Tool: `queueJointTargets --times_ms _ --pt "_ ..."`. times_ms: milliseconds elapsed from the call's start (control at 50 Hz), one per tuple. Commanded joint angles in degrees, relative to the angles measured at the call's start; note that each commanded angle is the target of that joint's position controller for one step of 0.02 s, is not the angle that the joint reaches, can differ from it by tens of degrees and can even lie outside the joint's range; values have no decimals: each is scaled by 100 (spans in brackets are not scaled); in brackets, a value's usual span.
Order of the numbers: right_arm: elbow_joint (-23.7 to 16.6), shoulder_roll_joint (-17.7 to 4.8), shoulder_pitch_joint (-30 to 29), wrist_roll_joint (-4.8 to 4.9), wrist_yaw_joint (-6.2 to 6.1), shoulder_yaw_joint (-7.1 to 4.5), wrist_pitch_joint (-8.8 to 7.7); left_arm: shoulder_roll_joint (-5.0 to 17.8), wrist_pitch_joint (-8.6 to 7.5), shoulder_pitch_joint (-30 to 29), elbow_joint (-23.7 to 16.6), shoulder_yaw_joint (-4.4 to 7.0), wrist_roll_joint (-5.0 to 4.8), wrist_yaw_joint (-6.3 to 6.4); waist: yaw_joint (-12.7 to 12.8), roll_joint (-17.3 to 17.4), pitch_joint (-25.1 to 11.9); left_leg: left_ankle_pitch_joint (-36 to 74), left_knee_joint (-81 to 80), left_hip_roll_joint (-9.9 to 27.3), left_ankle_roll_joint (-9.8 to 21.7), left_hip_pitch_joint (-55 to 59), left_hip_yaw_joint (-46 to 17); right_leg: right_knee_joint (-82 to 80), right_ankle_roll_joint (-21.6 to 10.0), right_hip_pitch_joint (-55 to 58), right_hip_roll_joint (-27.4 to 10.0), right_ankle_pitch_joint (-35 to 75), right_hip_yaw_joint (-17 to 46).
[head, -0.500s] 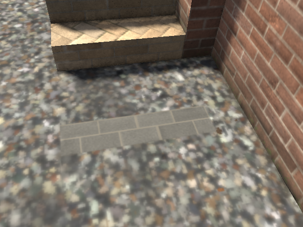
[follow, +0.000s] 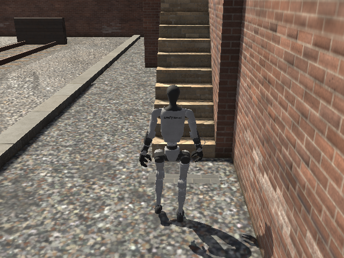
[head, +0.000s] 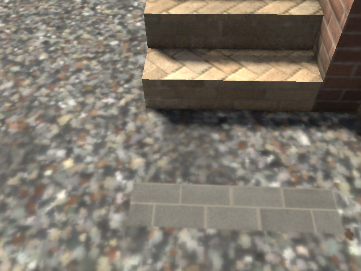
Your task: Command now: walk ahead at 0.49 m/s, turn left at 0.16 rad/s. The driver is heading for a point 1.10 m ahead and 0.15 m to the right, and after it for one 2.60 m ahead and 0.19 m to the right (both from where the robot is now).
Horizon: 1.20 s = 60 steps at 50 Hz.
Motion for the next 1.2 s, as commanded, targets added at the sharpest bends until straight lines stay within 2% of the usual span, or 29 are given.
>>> queueJointTargets --times_ms 20,140,180,220,240,260,280,300,320,360,420,500,560,620,640,660,680,700,740,820,940,980,1020,1040,1060,1080,1100,1140,1200 --pt "-365 -40 -166 -4 66 76 -17 460 -120 46 -204 49 -33 -23 -170 -605 167 593 -699 342 -111 -458 169 -1251 -815 46 -1503 936 1251" --pt "-476 111 -1021 117 -6 224 -105 591 -34 647 161 0 -58 0 83 -712 75 1338 -2366 -42 -153 531 675 -517 -487 348 -1313 3613 534" --pt "-398 19 -936 110 -67 203 -136 620 13 654 247 -15 -52 44 25 -807 18 1222 -2697 -144 -38 821 617 -141 -395 623 -1362 3788 603" --pt "-61 -114 -206 31 -147 142 -215 618 63 572 304 -29 -101 99 -310 -624 -203 1592 -3534 -307 134 1780 618 785 -206 680 -1179 3807 554" --pt "123 -355 332 -56 -195 78 -299 545 56 652 294 -61 -135 125 -478 -419 -551 2632 -3600 108 252 2750 303 1540 -56 239 -969 2947 424" --pt "216 -757 1024 -163 -235 -3 -336 183 46 991 140 -166 -175 165 -511 445 -1352 5482 -2921 1642 673 4312 -948 2956 110 -850 -685 129 160" --pt "265 -824 1153 118 -218 -66 -242 15 167 1690 359 -193 -359 197 -480 1125 -2270 6486 -3074 2570 1667 4859 -2144 4460 222 -1454 -68 -2767 175" --pt "234 -530 959 334 -196 -15 -162 462 296 1319 420 -60 -178 219 -455 302 -1882 5646 -3436 2192 1594 4220 -1901 4635 246 -1607 -239 -2588 543" --pt "212 -304 444 320 -218 66 -137 351 343 823 297 -62 -64 189 -302 278 -1146 4864 -3771 1915 1405 3557 -1517 4564 267 -1786 -361 -2302 549" --pt "227 -20 -69 271 -293 162 -129 172 444 491 290 -76 48 150 -11 193 -434 4253 -4267 1459 1039 2375 -870 3976 378 -1369 -625 -1699 582" --pt "386 11 -143 176 -315 192 -163 -84 617 767 534 -127 50 149 225 183 -545 3975 -4421 1111 895 1636 -303 3374 449 -455 -521 -1306 409" --pt "635 -140 27 133 -302 161 -96 -29 750 275 560 -148 35 244 54 402 -414 1584 -4644 980 835 1374 -358 2243 399 -223 -478 -1085 301" --pt "809 -507 250 222 -276 2 86 63 704 229 613 -147 101 216 17 487 -240 -1471 -5001 1012 794 1051 -832 1824 242 -19 -288 -1029 -22" --pt "820 -369 133 300 -283 -41 240 -40 556 546 743 -173 130 151 242 121 297 -3006 -4956 933 557 155 -1011 899 -139 611 -292 -1519 84" --pt "712 -135 -76 312 -282 -2 232 73 488 866 828 -168 146 188 356 -514 522 -2731 -4151 622 392 -282 -660 1 -355 794 -837 -2213 892" --pt "489 169 -390 393 -243 65 186 574 430 1243 936 -46 12 228 471 -1588 663 -1904 -2859 -208 60 -1045 329 -1191 -768 907 -1861 -3692 2646" --pt "396 -8 -628 202 -209 28 144 770 398 1058 975 54 4 244 414 -1788 1098 -921 -1817 -301 20 -1100 585 -1802 -973 459 -2533 -3780 3501" --pt "468 -161 -491 102 -149 -32 110 549 357 648 873 10 -8 249 87 -1146 1052 -449 -1454 -91 17 -921 291 -1801 -876 248 -2334 -3325 3188" --pt "699 -160 -75 74 -48 -78 53 463 259 314 783 27 -36 228 -196 -878 671 -93 -1151 -49 -75 -581 337 -1685 -652 403 -1912 -2292 2400" --pt "639 66 -483 90 -1 -51 29 261 114 665 939 8 -33 221 -55 -853 518 339 -1328 41 -257 -535 583 -1509 -611 653 -1572 -1155 1564" --pt "322 114 -1255 134 -39 18 -18 417 56 1020 1072 52 60 202 240 -991 595 50 -2542 33 -221 114 797 -1065 -757 662 -1659 29 1279" --pt "400 144 -936 167 -103 22 -65 471 85 979 1116 66 51 196 98 -1003 496 95 -2948 -139 -103 815 931 -498 -637 543 -1641 1314 1129" --pt "772 7 73 162 -220 -59 -161 375 105 895 1146 26 8 193 -315 -650 56 735 -3648 -282 36 2423 863 675 -290 155 -1275 2279 741" --pt "916 -354 852 74 -286 -158 -243 194 87 811 1058 -44 -44 189 -632 -277 -492 991 -3725 503 183 3586 103 1713 -69 -484 -979 1466 513" --pt "965 -1090 1456 46 -333 -305 -230 -375 88 1112 898 -190 -201 205 -715 1059 -1065 2178 -3987 2123 821 4793 -1710 3421 231 -1953 -245 -1106 -150" --pt "1056 -1089 1554 211 -319 -335 -155 170 173 961 940 -17 -89 263 -747 855 -1125 3336 -4176 2538 1234 4155 -2222 4457 189 -1969 -182 -2383 256" --pt "904 -711 946 238 -297 -213 -159 164 236 738 913 19 -16 256 -432 336 -621 3602 -4131 2280 1168 3533 -1511 4792 129 -1969 -426 -2152 570" --pt "709 -165 167 199 -322 -45 -185 -34 301 425 867 29 22 197 -131 134 -107 3704 -4355 1744 790 2656 -454 4520 131 -1839 -681 -1501 577" --pt "729 -80 181 177 -418 10 -209 -34 472 402 784 118 70 131 71 251 -211 4499 -4337 1500 730 2366 250 4480 217 -1613 -534 -995 396"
